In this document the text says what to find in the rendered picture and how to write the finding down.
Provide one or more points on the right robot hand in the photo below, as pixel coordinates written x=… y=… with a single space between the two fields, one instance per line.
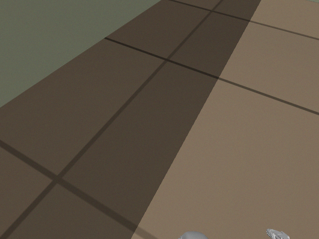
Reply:
x=274 y=234

